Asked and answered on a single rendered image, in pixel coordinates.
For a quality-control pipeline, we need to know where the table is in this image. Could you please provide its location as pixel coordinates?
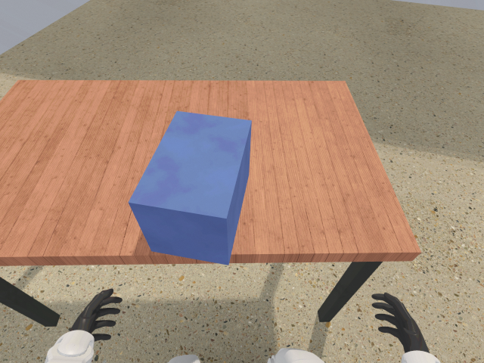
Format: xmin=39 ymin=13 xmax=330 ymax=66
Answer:
xmin=0 ymin=80 xmax=421 ymax=327

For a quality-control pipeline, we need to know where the left robot forearm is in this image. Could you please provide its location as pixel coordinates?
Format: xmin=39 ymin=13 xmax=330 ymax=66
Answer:
xmin=45 ymin=330 xmax=95 ymax=363

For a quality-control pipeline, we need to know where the carton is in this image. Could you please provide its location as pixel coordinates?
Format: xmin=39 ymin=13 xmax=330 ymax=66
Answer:
xmin=129 ymin=111 xmax=252 ymax=265

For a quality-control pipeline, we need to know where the robot right hand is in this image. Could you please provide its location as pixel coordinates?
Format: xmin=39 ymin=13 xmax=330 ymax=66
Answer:
xmin=371 ymin=293 xmax=430 ymax=353

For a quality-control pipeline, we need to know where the robot left hand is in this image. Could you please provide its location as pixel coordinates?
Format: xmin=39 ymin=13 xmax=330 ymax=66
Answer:
xmin=69 ymin=289 xmax=123 ymax=341

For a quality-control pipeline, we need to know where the right robot thigh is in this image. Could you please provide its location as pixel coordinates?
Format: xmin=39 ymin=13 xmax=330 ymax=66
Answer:
xmin=268 ymin=348 xmax=325 ymax=363

